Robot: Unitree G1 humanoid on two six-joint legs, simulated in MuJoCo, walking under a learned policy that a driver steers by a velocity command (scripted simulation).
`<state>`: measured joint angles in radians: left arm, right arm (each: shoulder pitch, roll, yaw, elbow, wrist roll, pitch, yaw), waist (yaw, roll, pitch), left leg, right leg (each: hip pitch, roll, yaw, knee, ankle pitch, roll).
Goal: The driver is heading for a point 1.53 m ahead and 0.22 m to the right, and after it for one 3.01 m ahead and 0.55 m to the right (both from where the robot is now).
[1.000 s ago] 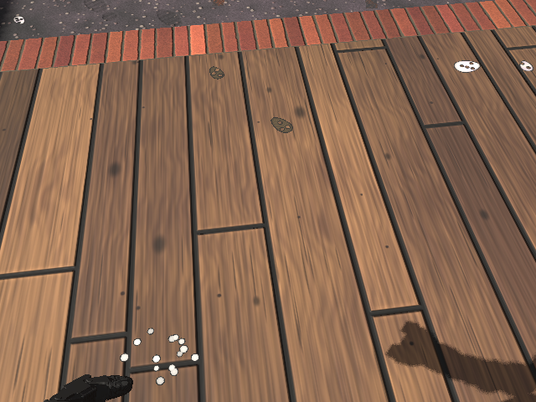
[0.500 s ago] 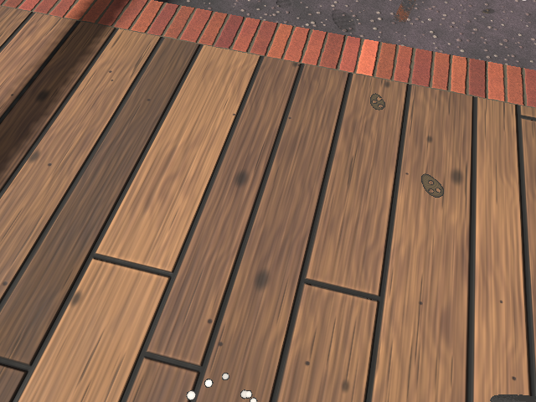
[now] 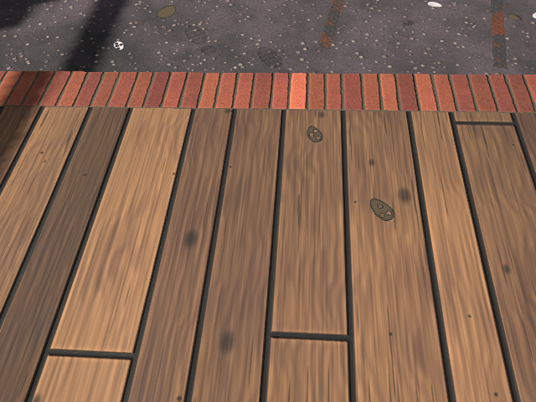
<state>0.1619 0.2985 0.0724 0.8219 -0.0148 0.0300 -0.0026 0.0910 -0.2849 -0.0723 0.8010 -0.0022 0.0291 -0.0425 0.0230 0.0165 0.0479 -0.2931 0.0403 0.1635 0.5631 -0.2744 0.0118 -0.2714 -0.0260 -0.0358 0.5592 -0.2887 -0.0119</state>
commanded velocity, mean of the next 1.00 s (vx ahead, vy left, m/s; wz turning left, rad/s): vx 0.01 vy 0.00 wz -0.33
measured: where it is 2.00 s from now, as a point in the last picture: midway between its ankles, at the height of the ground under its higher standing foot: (345, 387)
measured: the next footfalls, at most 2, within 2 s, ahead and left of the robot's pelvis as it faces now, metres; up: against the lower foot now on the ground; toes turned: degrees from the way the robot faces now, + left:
left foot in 0.44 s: +0.12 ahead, +0.12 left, +0.00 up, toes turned -21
right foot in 0.76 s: +0.01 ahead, -0.12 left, +0.00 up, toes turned -16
